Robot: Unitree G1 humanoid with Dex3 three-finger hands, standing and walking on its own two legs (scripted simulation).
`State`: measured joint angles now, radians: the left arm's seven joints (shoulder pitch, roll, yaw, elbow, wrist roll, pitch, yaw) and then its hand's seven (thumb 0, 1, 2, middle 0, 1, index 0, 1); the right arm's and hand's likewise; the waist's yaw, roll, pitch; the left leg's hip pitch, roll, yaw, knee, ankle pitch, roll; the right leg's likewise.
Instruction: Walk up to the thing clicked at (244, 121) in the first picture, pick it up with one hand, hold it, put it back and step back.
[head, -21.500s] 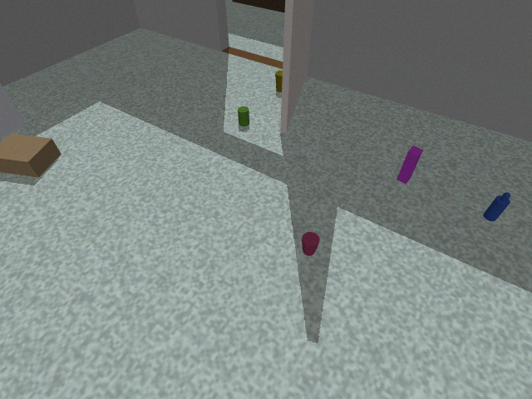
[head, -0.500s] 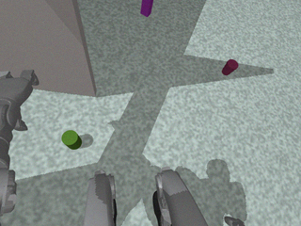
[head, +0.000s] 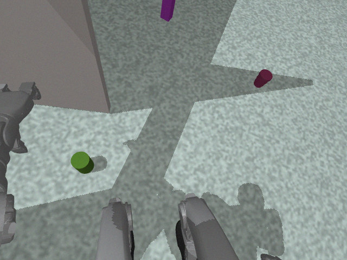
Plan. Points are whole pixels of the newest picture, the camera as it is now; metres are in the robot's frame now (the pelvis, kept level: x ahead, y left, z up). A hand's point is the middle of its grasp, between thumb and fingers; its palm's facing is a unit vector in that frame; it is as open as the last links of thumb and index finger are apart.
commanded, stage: go down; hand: left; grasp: from above
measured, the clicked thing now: (83, 163) +0.47 +0.28 -0.52
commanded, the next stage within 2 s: approach in 0.38 s
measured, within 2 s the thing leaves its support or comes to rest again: neither
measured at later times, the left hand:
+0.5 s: hand (17, 125) +0.45 +0.32 -0.07, palm faces -0.44 -0.05 -0.89, open 14.3 cm
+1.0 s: hand (61, 152) +0.44 +0.29 -0.28, palm faces -0.43 -0.03 -0.90, open 14.3 cm
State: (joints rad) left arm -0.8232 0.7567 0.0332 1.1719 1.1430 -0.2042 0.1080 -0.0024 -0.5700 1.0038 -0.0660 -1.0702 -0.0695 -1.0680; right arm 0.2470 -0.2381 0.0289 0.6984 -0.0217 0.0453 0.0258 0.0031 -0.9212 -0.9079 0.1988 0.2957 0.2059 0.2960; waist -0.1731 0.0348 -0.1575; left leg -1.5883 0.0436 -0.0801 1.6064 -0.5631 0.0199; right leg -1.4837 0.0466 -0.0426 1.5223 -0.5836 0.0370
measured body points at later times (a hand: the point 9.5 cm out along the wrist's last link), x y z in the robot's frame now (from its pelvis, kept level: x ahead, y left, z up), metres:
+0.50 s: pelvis +0.01 +0.00 +0.02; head +0.18 +0.05 +0.43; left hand +0.47 +0.32 -0.02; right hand +0.07 -0.27 -0.10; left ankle +0.07 +0.11 -0.54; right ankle +0.06 -0.15 -0.54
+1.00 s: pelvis -0.02 +0.00 -0.12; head +0.21 +0.07 +0.25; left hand +0.46 +0.29 -0.23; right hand +0.04 -0.28 -0.23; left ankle +0.07 +0.11 -0.54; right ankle +0.06 -0.15 -0.54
